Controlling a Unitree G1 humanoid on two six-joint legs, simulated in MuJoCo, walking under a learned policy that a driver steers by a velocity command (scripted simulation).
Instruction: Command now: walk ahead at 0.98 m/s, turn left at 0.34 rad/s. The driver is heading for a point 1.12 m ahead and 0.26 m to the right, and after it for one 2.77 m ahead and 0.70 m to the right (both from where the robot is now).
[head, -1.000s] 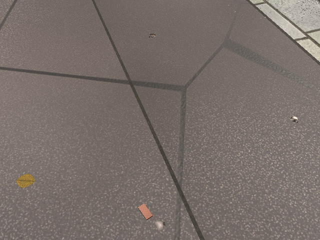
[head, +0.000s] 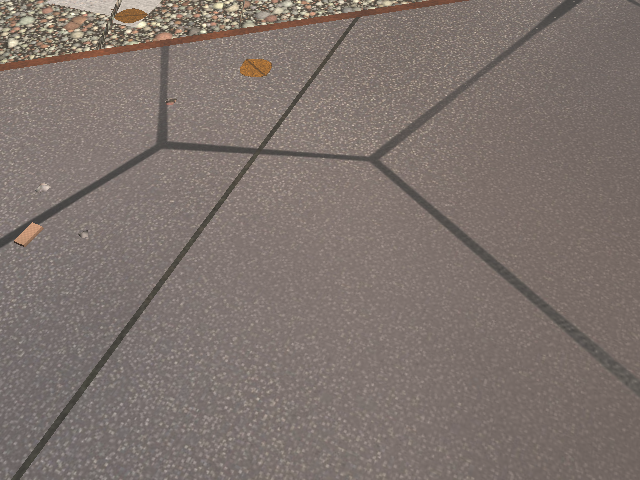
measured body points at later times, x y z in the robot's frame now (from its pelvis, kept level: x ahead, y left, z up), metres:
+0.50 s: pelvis +0.46 +0.03 +0.01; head +0.49 +0.03 +0.46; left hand +0.60 +0.29 -0.11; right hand +0.45 -0.25 -0.11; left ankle +0.44 +0.13 -0.73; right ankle +0.45 -0.10 -0.63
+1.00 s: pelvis +0.90 -0.11 +0.00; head +0.92 -0.12 +0.45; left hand +1.04 +0.14 -0.12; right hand +0.98 -0.42 -0.05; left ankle +1.14 -0.02 -0.66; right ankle +0.83 -0.09 -0.73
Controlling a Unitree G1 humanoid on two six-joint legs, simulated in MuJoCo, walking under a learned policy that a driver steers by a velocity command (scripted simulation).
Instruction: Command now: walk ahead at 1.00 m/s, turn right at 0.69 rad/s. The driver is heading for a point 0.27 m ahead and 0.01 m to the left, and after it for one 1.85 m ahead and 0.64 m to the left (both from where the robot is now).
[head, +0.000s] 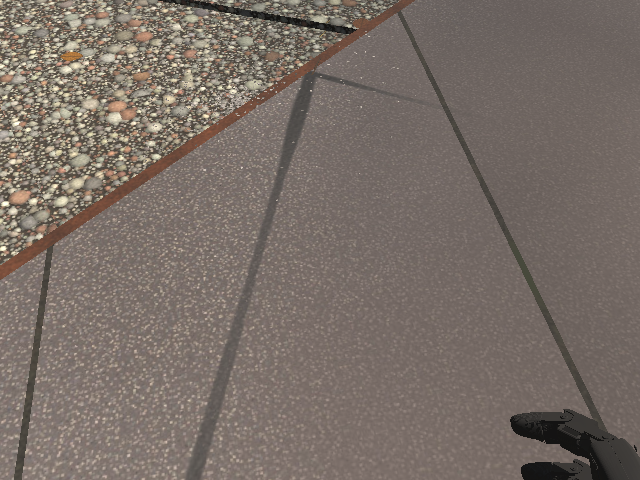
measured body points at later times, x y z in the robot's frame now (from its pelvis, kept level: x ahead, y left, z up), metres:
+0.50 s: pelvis +0.33 +0.08 +0.01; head +0.38 +0.10 +0.45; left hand +0.56 +0.34 -0.06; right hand +0.42 -0.21 -0.10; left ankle +0.35 +0.16 -0.73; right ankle +0.50 -0.06 -0.69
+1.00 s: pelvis +0.42 +0.08 +0.00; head +0.46 +0.11 +0.45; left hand +0.37 +0.39 -0.10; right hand +0.72 -0.04 -0.08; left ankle +0.36 +0.20 -0.70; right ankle +0.53 -0.01 -0.73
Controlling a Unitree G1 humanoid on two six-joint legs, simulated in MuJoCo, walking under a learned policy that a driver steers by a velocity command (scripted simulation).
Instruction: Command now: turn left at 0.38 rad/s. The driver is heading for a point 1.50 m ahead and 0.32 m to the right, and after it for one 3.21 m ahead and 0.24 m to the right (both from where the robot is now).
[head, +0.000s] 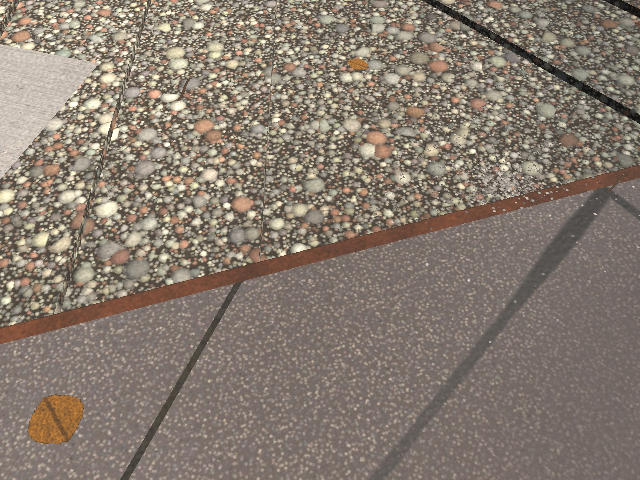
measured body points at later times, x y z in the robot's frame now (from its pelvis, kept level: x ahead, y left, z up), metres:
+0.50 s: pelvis +0.00 +0.01 -0.01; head +0.02 -0.01 +0.44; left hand +0.15 +0.28 -0.11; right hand +0.15 -0.27 -0.11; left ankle +0.01 +0.13 -0.74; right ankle -0.04 -0.08 -0.74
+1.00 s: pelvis +0.02 +0.00 +0.00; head +0.03 -0.03 +0.45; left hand +0.29 +0.17 -0.07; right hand +0.05 -0.32 -0.10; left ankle +0.09 +0.13 -0.71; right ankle -0.04 -0.08 -0.74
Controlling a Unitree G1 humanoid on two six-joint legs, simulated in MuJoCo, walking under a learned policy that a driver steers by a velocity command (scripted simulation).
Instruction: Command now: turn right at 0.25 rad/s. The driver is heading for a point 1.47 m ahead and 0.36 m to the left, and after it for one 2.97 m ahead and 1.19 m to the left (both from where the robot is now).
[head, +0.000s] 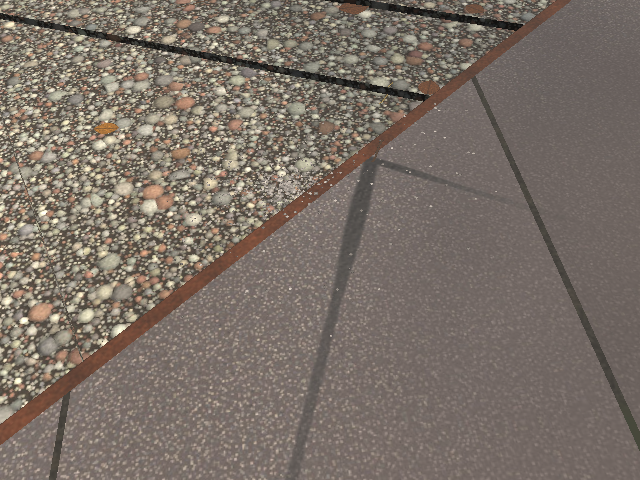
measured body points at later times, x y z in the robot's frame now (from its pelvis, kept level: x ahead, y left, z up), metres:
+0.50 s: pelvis +0.02 +0.01 -0.01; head +0.02 +0.00 +0.44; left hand +0.13 +0.27 -0.12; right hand +0.15 -0.25 -0.12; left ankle +0.01 +0.14 -0.73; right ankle -0.02 -0.13 -0.74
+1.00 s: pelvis +0.24 +0.04 -0.01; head +0.26 +0.05 +0.44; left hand +0.48 +0.26 -0.08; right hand +0.14 -0.21 -0.13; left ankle +0.07 +0.15 -0.74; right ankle +0.41 -0.09 -0.69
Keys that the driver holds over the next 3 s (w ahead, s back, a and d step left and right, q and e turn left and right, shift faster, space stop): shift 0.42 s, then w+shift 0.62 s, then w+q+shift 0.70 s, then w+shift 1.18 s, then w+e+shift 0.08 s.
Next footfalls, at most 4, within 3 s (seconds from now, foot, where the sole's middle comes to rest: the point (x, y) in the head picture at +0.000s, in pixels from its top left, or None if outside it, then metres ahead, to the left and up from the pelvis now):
0.06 left None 0.05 0.14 -0.78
0.32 right None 0.02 -0.12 -0.78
1.12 right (391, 455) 0.53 -0.08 -0.78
1.60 left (299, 293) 0.93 0.12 -0.78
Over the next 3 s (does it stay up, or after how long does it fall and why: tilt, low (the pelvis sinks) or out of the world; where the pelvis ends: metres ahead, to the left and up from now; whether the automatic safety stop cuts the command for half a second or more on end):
stays up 1.95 0.74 -0.16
